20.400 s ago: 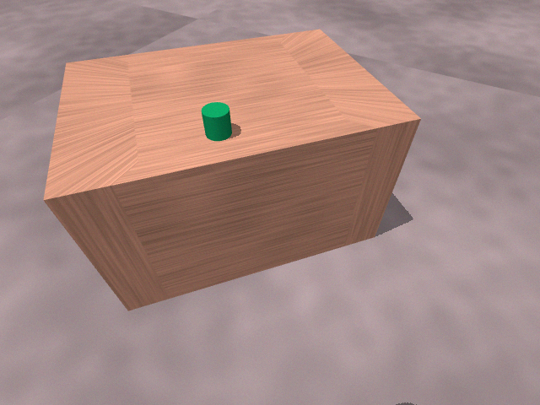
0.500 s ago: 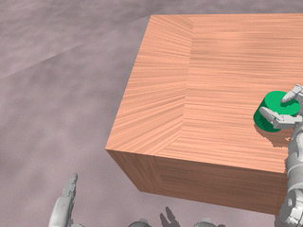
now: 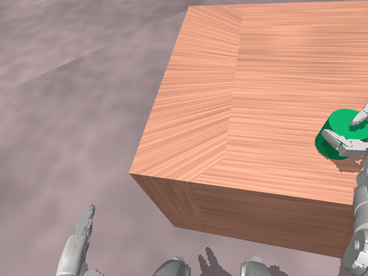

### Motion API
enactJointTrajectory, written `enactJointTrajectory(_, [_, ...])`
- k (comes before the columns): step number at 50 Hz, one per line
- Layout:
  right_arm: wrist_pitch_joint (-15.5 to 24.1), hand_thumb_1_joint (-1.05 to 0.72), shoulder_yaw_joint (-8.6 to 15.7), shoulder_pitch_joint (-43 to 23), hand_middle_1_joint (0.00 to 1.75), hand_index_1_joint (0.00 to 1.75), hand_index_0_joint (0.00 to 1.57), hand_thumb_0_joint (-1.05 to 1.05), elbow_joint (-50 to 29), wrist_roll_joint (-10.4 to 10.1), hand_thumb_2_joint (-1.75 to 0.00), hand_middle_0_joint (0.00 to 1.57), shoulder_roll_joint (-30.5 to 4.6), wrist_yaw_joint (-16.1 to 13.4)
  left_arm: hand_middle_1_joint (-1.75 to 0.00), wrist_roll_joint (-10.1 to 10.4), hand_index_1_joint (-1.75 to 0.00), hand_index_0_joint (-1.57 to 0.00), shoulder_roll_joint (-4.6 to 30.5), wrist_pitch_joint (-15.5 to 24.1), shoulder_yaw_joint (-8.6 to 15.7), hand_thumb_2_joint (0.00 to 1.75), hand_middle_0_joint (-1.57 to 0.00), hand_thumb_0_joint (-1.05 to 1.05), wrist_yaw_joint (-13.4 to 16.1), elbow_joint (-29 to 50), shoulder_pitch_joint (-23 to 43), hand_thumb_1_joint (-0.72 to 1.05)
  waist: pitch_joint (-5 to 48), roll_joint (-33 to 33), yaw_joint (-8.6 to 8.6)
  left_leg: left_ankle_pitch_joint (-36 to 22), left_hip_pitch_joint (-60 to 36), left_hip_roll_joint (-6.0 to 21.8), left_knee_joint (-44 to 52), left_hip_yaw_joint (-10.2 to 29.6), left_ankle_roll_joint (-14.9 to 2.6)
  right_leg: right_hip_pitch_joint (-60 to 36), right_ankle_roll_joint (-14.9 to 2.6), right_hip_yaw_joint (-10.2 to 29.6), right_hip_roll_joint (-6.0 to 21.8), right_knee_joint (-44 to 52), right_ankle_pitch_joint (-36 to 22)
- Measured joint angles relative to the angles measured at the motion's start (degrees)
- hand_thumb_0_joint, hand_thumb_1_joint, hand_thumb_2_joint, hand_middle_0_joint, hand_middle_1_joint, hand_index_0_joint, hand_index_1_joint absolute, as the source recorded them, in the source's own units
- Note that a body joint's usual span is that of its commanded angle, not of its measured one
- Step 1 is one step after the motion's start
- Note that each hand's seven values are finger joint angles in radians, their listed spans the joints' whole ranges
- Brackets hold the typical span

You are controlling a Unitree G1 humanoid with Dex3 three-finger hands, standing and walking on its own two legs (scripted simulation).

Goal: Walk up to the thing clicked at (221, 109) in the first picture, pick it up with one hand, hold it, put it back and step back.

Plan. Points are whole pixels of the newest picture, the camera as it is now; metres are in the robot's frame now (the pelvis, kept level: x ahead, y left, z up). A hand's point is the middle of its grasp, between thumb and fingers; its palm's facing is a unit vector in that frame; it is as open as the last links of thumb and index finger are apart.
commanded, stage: lower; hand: right
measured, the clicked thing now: (341, 135) +0.46 -0.27 +0.00
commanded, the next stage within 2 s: loosen in 0.16 s
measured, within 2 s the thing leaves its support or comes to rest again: neither
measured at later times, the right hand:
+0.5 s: hand (350, 131) +0.45 -0.27 +0.03, palm faces +0.32 +0.95 +0.02, open 8.3 cm
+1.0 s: hand (353, 128) +0.45 -0.27 +0.04, palm faces +0.33 +0.94 +0.02, open 16.3 cm
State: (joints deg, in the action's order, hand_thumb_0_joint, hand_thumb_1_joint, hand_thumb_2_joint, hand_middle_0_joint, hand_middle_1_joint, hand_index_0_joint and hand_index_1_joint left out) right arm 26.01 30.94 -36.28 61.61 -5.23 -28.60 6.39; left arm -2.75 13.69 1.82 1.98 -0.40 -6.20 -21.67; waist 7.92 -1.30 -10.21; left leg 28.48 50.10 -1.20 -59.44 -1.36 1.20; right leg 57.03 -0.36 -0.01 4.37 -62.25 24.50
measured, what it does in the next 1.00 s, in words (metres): stands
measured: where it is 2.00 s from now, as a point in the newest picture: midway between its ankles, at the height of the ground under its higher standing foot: outside the picture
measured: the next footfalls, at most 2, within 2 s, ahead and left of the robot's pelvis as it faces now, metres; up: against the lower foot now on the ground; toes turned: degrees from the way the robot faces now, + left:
none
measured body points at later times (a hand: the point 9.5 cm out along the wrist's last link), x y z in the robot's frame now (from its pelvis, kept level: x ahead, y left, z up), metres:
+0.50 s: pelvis +0.00 +0.00 -0.01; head +0.10 -0.04 +0.42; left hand +0.15 +0.26 -0.01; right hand +0.43 -0.32 +0.03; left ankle +0.00 +0.14 -0.66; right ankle +0.05 -0.11 -0.66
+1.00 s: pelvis +0.00 +0.00 +0.00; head +0.10 -0.05 +0.43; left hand +0.16 +0.26 +0.00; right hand +0.43 -0.32 +0.04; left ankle +0.00 +0.14 -0.66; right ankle +0.05 -0.11 -0.66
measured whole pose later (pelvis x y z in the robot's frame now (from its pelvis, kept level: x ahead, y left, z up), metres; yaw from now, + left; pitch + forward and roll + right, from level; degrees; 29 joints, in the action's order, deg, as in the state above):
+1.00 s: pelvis +0.00 +0.00 +0.00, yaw +0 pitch +19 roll +4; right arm 25.1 32.1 -34.3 57.5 -4.7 -28.1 5.6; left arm -2.4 14.3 -0.9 2.2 -0.7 -1.1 -23.3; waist 8.2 -1.2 -10.5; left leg 29.5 50.3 -1.5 -60.7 -1.7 1.1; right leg 57.6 -0.2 0.6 4.6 -64.1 25.7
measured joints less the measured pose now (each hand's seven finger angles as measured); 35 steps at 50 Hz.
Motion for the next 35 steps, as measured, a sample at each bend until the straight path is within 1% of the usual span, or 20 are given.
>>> enactJointTrajectory(6, [0.4,0.35,0.3,-0.3,0.95,1.36,1.28,-0.02,0.6,0.1,-0.93,0.59,-0.2,-0.2,-0.05,-0.1,-0.05,-0.05,0.3,-0.8,-0.1,0.06,-0.05,-0.01,0.2,1.9,-0.2,-0.54,-0.2,0.2,-0.3,0.2,1.2,-0.1,-1.0,-0.2,-0.07,1.3,0.05,0.3,0.1,-1.0,0.2])
enactJointTrajectory(13, [1.7,0.35,0.4,-0.4,0.96,1.34,1.26,-0.02,0.7,-0.2,-0.92,0.59,-0.3,0.0,-0.05,-0.4,-0.05,-0.05,0.3,-0.6,-0.3,0.06,-0.05,-0.01,0.0,2.9,-1.0,-0.54,0.2,0.4,-0.37,0.7,2.3,-0.2,-2.1,-0.5,-0.15,2.5,0.13,0.7,0.1,-2.2,0.6])
enactJointTrajectory(18, [1.7,0.35,0.3,-0.6,0.94,1.27,1.24,-0.02,0.1,-0.3,-0.89,0.61,-0.4,0.0,-0.05,-0.3,-0.05,-0.06,0.6,-1.1,-0.3,0.05,-0.06,-0.01,-0.2,4.2,-1.3,-0.53,0.3,0.5,-0.24,1.0,3.1,-0.2,-3.0,-0.6,-0.16,3.4,0.14,0.8,0.2,-3.1,0.9])
enactJointTrajectory(23, [1.0,0.33,0.4,-0.5,0.83,1.08,1.16,-0.02,-0.3,-0.3,-0.78,0.67,-0.4,-0.2,-0.05,-0.2,-0.05,-0.06,0.7,-1.5,-0.3,0.04,-0.06,-0.01,-0.3,5.0,-1.8,-0.52,0.4,0.5,-0.18,1.1,3.1,-0.2,-3.1,-0.7,-0.18,3.5,0.16,0.9,0.1,-3.2,0.9])
enactJointTrajectory(29, [0.0,0.35,0.1,-0.2,0.69,0.81,0.98,-0.01,-1.1,-0.1,-0.55,0.73,-0.3,-0.3,-0.05,-0.1,-0.05,-0.06,0.7,-1.5,-0.2,0.05,-0.06,-0.01,-0.3,5.0,-2.1,-0.52,0.4,0.4,-0.13,1.1,3.3,-0.2,-3.2,-0.7,-0.15,3.7,0.14,0.9,0.1,-3.4,1.0])
enactJointTrajectory(32, [-0.3,0.36,-0.1,0.2,0.61,0.68,0.87,-0.01,-1.2,0.0,-0.44,0.71,0.1,-0.4,-0.05,0.0,-0.05,-0.06,0.6,-1.7,-0.2,0.05,-0.06,-0.01,-0.2,5.0,-2.1,-0.53,0.4,0.4,-0.24,1.2,3.2,-0.2,-3.1,-0.6,-0.13,3.6,0.13,0.8,0.1,-3.3,1.0])
enactJointTrajectory(35, [-0.3,0.38,0.2,0.7,0.53,0.57,0.75,-0.01,-1.9,0.2,-0.36,0.66,0.6,-0.8,-0.05,-0.1,-0.05,-0.06,0.5,-1.6,-0.2,0.06,-0.06,-0.01,-0.2,4.7,-2.0,-0.53,0.4,0.4,-0.18,1.2,3.1,-0.2,-3.0,-0.5,-0.1,3.4,0.1,0.7,0.1,-3.2,1.1])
